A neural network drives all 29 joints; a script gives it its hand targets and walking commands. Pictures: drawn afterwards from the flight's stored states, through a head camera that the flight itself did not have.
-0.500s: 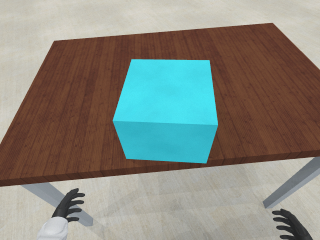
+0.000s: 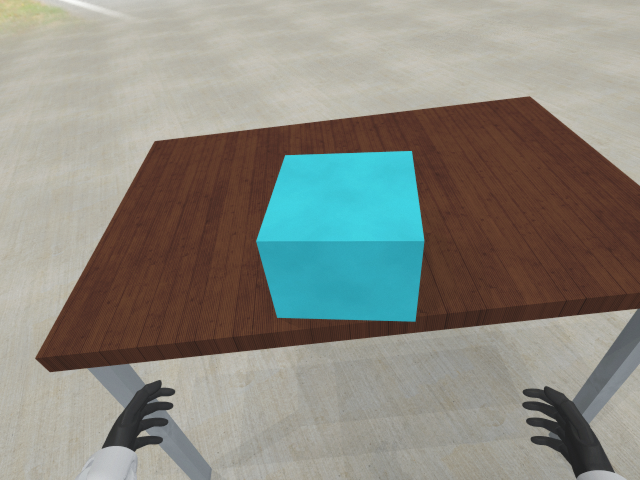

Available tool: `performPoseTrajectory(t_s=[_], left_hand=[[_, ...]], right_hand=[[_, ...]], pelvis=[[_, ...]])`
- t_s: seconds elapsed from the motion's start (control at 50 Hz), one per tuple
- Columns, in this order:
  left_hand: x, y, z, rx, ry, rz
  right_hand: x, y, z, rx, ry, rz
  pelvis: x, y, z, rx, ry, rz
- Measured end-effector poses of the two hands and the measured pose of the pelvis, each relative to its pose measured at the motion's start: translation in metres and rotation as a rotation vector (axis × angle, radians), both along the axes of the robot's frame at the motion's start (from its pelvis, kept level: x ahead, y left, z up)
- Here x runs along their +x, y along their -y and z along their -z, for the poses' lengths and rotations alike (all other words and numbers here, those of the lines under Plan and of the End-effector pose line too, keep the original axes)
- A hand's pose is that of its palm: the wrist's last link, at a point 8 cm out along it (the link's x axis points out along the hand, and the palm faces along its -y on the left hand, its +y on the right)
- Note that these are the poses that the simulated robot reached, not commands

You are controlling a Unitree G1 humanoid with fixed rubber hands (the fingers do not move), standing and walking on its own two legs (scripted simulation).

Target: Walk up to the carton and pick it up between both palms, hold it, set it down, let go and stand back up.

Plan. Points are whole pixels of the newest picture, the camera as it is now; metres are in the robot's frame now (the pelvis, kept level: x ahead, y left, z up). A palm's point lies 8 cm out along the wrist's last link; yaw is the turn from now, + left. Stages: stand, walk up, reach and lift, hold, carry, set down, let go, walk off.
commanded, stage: reach and lift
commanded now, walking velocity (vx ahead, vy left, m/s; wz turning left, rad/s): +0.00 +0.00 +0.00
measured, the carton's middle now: (345, 232) +0.50 -0.02 +0.05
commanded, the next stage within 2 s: none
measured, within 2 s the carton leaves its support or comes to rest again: neither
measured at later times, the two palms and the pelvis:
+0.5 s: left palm (110, 446) +0.17 +0.25 +0.07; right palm (558, 444) +0.16 -0.21 +0.05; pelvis -0.01 +0.01 +0.00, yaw +1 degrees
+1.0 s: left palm (134, 367) +0.23 +0.23 +0.11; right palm (547, 378) +0.19 -0.20 +0.11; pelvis +0.00 +0.01 +0.00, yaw +1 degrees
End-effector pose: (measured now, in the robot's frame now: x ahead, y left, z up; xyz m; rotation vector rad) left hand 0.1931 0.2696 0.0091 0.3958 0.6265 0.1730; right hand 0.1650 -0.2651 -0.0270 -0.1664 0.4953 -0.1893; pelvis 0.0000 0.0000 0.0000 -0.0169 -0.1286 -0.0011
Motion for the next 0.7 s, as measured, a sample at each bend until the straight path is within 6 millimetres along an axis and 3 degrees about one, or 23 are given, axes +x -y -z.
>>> performPoseTrajectory(t_s=[0.08, 0.22, 0.34, 0.42, 0.54, 0.7], left_hand=[[-0.002, 0.008, -0.015, -0.082, 0.053, -0.012], [-0.001, 0.013, -0.002, -0.244, 0.107, -0.011], [-0.015, 0.017, -0.001, -0.262, 0.107, 0.028], [-0.025, 0.019, -0.027, -0.204, 0.152, 0.055], [-0.022, 0.024, -0.069, -0.164, 0.261, 0.077], [-0.020, 0.029, -0.071, -0.248, 0.279, 0.109]], right_hand=[[0.000, -0.006, -0.021, 0.048, 0.077, 0.072], [-0.015, -0.022, -0.065, -0.016, 0.082, 0.091], [-0.023, -0.036, -0.070, 0.017, 0.031, 0.101], [-0.019, -0.049, -0.070, 0.093, 0.071, 0.074], [-0.004, -0.057, -0.084, 0.175, 0.205, 0.039], [-0.011, -0.051, -0.097, 0.138, 0.208, 0.087]], pelvis=[[-0.007, 0.007, -0.002, 0.021, 0.008, -0.007], [-0.015, 0.010, -0.001, 0.015, -0.009, -0.029], [-0.019, 0.000, -0.003, 0.001, -0.009, -0.017], [-0.013, -0.008, -0.003, -0.008, -0.017, -0.016], [-0.006, -0.010, -0.004, -0.012, -0.026, -0.016], [-0.009, -0.006, -0.004, -0.006, -0.024, -0.016]])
